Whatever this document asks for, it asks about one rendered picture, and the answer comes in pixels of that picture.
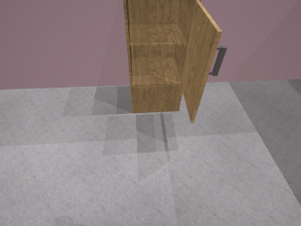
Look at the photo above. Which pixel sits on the cupboard door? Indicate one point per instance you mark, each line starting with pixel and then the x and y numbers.
pixel 202 44

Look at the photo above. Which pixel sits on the handle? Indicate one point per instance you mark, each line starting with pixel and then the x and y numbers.
pixel 220 56

